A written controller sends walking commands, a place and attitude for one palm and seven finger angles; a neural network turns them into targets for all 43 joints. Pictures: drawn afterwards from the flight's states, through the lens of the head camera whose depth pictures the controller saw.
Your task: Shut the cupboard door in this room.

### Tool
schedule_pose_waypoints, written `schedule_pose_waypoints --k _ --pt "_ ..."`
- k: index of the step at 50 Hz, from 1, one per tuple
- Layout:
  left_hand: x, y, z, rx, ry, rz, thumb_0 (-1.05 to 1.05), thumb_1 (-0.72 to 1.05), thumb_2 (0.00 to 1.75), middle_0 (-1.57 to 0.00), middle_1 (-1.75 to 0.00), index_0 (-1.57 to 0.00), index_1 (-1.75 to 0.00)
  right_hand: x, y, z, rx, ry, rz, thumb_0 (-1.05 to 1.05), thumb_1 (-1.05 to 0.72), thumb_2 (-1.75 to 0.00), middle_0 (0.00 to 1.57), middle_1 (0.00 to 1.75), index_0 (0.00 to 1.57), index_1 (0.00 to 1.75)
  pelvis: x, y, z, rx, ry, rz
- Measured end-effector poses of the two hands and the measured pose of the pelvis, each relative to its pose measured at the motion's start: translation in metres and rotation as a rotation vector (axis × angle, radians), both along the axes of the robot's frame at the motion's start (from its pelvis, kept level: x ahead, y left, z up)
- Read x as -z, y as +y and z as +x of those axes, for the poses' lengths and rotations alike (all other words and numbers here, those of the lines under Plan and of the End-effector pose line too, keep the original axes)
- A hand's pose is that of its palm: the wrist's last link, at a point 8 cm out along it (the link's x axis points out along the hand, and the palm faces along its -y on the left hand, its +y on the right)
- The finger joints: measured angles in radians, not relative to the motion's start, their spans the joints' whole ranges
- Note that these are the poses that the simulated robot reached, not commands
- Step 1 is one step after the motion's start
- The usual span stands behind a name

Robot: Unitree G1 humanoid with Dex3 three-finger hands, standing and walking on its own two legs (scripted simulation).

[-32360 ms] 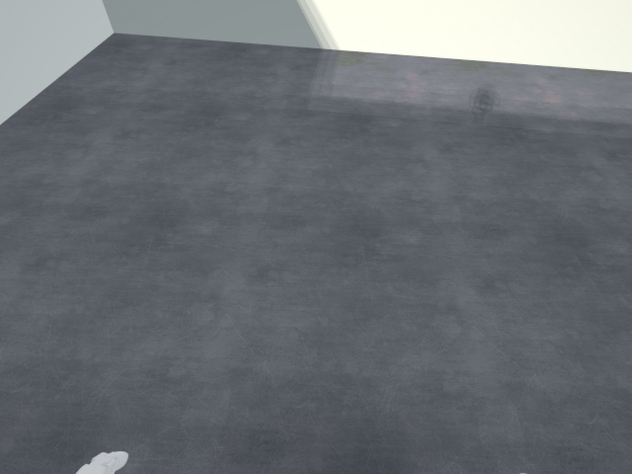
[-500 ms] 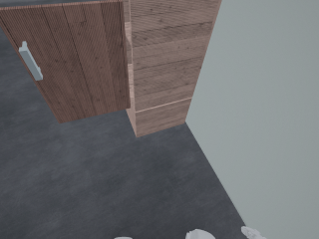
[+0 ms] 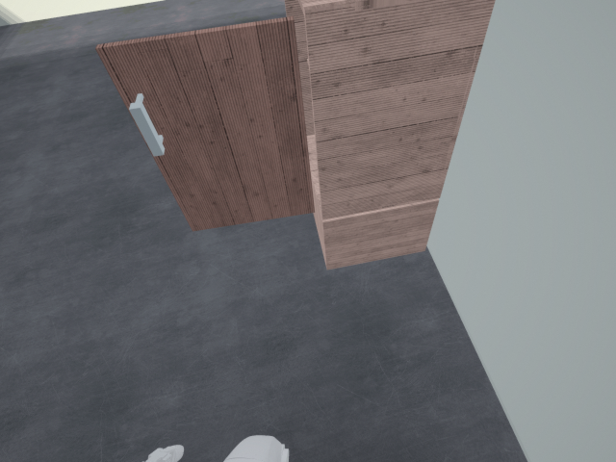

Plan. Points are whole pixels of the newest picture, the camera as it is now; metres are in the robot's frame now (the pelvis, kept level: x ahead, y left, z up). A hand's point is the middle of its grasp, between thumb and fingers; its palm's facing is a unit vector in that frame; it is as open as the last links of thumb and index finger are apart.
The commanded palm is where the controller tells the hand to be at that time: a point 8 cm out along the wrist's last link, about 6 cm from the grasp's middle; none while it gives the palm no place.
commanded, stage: turn to face it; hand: left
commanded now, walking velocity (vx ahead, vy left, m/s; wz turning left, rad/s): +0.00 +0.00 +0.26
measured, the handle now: (149, 124) +0.79 +0.40 -0.02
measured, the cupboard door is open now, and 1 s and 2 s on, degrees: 88 88 88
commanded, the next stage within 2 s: take the last steps up to it in 0.04 s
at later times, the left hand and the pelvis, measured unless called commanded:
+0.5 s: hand out of the picture -0.02 +0.25 -0.17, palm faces +0.18 -0.96 -0.20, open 7.4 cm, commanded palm none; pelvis +0.00 +0.05 +0.00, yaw +8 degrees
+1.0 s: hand (182, 454) +0.16 +0.22 -0.16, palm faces +0.20 -0.95 -0.23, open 7.2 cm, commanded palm none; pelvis +0.16 +0.03 +0.01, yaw +10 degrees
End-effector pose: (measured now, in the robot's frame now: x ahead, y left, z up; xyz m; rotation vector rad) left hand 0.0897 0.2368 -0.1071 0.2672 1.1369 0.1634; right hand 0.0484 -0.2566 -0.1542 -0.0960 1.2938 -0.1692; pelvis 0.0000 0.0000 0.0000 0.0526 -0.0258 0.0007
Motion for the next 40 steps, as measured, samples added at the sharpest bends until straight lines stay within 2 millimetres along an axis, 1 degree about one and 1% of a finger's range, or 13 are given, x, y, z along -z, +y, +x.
schedule_pose_waypoints --k 4,8,12,15,17,19,22,26,29,33,37,38,40 --pt "0.005 0.000 -0.032 -0.055 0.046 -0.016 0.00 0.90 0.90 -0.20 -0.30 -0.21 -0.30 -0.005 -0.002 0.005 -0.048 0.017 -0.013 0.01 -0.91 -0.89 0.19 0.30 0.20 0.30 -0.003 -0.002 -0.004 -0.031 0.006 0.007" --pt "0.013 0.008 -0.070 -0.117 0.103 -0.033 0.00 0.90 0.90 -0.20 -0.30 -0.21 -0.30 -0.010 0.006 0.019 -0.107 0.012 -0.034 0.01 -0.91 -0.89 0.19 0.30 0.20 0.30 -0.002 0.002 -0.010 -0.055 0.013 0.002" --pt "0.026 0.025 -0.113 -0.188 0.168 -0.053 0.00 0.90 0.90 -0.20 -0.30 -0.21 -0.30 -0.017 0.026 0.038 -0.176 -0.037 -0.059 0.01 -0.91 -0.89 0.19 0.30 0.20 0.30 0.001 0.015 -0.017 -0.083 0.016 -0.019" --pt "0.041 0.042 -0.142 -0.241 0.212 -0.074 0.00 0.90 0.90 -0.20 -0.30 -0.21 -0.30 -0.019 0.045 0.049 -0.220 -0.095 -0.078 0.01 -0.91 -0.89 0.19 0.30 0.20 0.30 0.010 0.028 -0.020 -0.106 0.017 -0.046" --pt "0.045 0.050 -0.154 -0.257 0.248 -0.082 0.00 0.90 0.90 -0.20 -0.30 -0.20 -0.30 -0.024 0.057 0.049 -0.232 -0.115 -0.079 0.01 -0.91 -0.89 0.19 0.30 0.20 0.30 0.009 0.034 -0.020 -0.103 0.004 -0.041" --pt "0.043 0.054 -0.156 -0.261 0.265 -0.093 0.00 0.90 0.90 -0.20 -0.30 -0.20 -0.30 -0.028 0.067 0.043 -0.230 -0.115 -0.073 0.01 -0.91 -0.89 0.19 0.30 0.20 0.30 0.005 0.039 -0.016 -0.111 -0.003 -0.050" --pt "0.037 0.058 -0.145 -0.254 0.238 -0.107 0.00 0.90 0.90 -0.20 -0.30 -0.20 -0.30 -0.028 0.077 0.027 -0.221 -0.074 -0.059 0.01 -0.91 -0.89 0.19 0.30 0.20 0.30 -0.001 0.045 -0.009 -0.126 -0.007 -0.060" --pt "0.032 0.059 -0.114 -0.238 0.188 -0.112 0.00 0.90 0.90 -0.20 -0.30 -0.20 -0.30 -0.022 0.080 0.004 -0.189 0.014 -0.043 0.01 -0.91 -0.89 0.20 0.30 0.21 0.30 -0.003 0.048 0.006 -0.133 -0.004 -0.051" --pt "0.030 0.055 -0.082 -0.215 0.161 -0.111 0.00 0.90 0.90 -0.20 -0.30 -0.20 -0.30 -0.016 0.079 -0.013 -0.154 0.086 -0.025 0.01 -0.91 -0.89 0.20 0.30 0.21 0.30 -0.002 0.047 0.021 -0.130 0.000 -0.040" --pt "0.030 0.045 -0.027 -0.168 0.119 -0.103 0.00 0.90 0.90 -0.20 -0.30 -0.20 -0.30 -0.006 0.074 -0.028 -0.104 0.184 0.001 0.01 -0.91 -0.89 0.20 0.30 0.21 0.30 0.003 0.040 0.047 -0.123 0.010 -0.026" --pt "0.034 0.032 0.032 -0.129 0.043 -0.082 0.00 0.90 0.90 -0.20 -0.30 -0.20 -0.30 0.010 0.062 -0.027 -0.075 0.274 0.026 0.01 -0.91 -0.89 0.20 0.30 0.20 0.30 0.017 0.027 0.079 -0.128 0.012 -0.025" --pt "0.033 0.028 0.043 -0.130 0.018 -0.079 0.00 0.90 0.90 -0.20 -0.30 -0.20 -0.30 0.012 0.059 -0.023 -0.079 0.291 0.030 0.01 -0.91 -0.89 0.20 0.30 0.20 0.30 0.018 0.024 0.085 -0.138 0.008 -0.030" --pt "0.030 0.022 0.055 -0.154 -0.012 -0.083 0.00 0.90 0.90 -0.20 -0.30 -0.20 -0.30 0.011 0.054 -0.005 -0.096 0.303 0.032 0.01 -0.91 -0.89 0.20 0.30 0.20 0.30 0.016 0.021 0.096 -0.154 0.002 -0.032"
